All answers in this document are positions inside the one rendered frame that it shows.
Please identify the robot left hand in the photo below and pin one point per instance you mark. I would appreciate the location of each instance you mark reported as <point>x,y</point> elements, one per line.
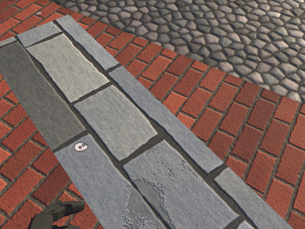
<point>54,212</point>

